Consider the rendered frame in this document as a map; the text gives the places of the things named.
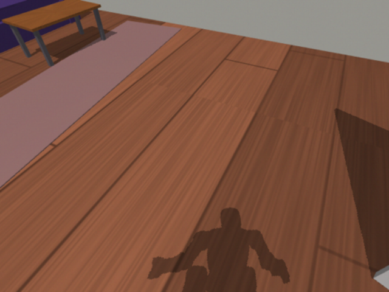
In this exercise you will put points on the sofa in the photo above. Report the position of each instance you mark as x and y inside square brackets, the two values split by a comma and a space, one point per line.
[9, 8]

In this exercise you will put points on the coffee table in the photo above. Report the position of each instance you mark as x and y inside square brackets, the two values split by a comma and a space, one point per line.
[43, 17]

